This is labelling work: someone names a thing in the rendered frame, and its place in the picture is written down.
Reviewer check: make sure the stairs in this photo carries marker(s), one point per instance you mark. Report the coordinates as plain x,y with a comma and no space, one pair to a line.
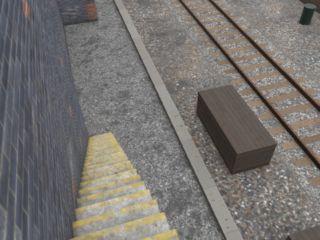
113,202

